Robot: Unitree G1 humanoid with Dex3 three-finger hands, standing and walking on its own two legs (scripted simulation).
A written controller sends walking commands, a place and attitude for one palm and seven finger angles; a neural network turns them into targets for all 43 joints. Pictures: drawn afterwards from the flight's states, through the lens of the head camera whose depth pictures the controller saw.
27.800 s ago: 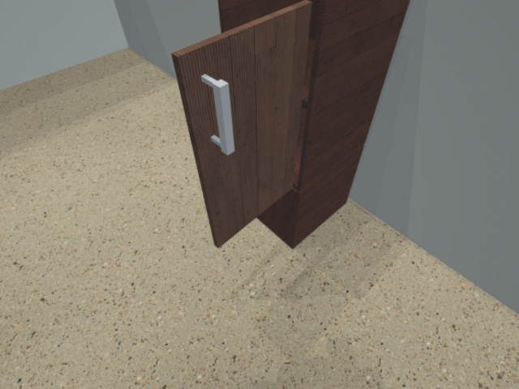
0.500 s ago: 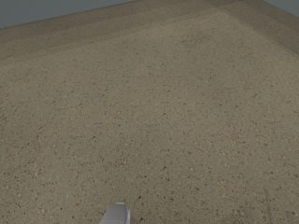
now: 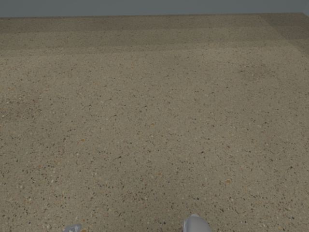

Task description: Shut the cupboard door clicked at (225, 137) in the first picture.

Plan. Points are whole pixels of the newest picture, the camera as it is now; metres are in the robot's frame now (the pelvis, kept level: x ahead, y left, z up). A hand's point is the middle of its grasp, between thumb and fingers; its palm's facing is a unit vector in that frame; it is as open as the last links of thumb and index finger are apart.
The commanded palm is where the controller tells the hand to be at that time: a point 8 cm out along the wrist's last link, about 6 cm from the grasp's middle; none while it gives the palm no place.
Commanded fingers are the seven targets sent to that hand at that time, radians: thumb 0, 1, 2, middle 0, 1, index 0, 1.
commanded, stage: walk to a spot facing it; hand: left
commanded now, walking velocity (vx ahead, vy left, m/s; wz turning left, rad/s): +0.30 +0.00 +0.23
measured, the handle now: out of the picture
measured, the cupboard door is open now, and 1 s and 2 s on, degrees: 54 54 54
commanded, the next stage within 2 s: turn to face it in 0.10 s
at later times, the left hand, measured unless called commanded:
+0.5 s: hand (113, 202) +0.23 +0.14 -0.17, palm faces +0.03 -0.97 -0.22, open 7.2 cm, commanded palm none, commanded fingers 0.00 0.90 0.90 -0.20 -0.30 -0.20 -0.30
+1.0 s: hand (125, 150) +0.41 +0.13 -0.16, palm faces -0.30 -0.92 -0.25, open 7.4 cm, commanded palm none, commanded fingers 0.00 0.90 0.90 -0.20 -0.30 -0.20 -0.30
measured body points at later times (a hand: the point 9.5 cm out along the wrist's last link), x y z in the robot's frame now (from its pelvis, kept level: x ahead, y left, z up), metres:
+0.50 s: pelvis +0.19 -0.05 +0.00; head +0.23 -0.05 +0.45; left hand +0.23 +0.19 -0.15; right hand +0.24 -0.28 -0.15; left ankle +0.21 +0.09 -0.71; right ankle +0.21 -0.15 -0.74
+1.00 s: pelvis +0.25 -0.04 -0.01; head +0.28 -0.05 +0.44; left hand +0.42 +0.18 -0.14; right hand +0.21 -0.30 -0.15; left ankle +0.26 +0.07 -0.74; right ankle +0.22 -0.17 -0.72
